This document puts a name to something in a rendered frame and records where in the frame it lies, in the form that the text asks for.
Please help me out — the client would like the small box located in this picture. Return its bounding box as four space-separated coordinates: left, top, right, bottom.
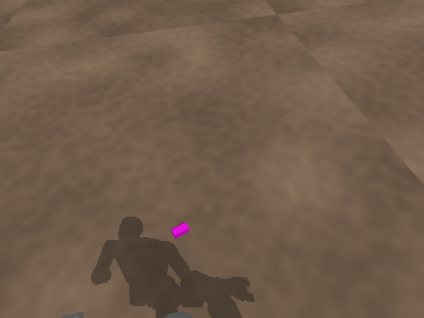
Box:
172 222 190 239

